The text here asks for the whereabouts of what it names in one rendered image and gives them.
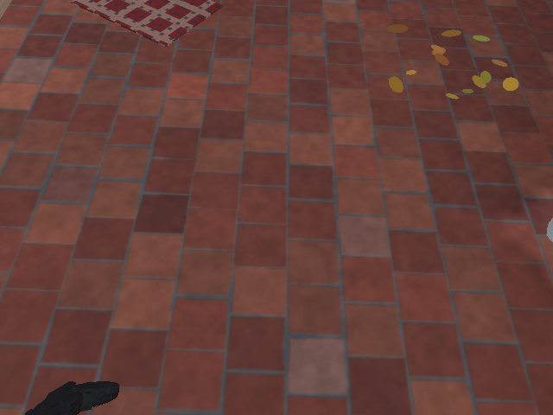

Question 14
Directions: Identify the left robot hand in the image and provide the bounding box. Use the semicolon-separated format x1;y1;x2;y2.
25;381;119;415

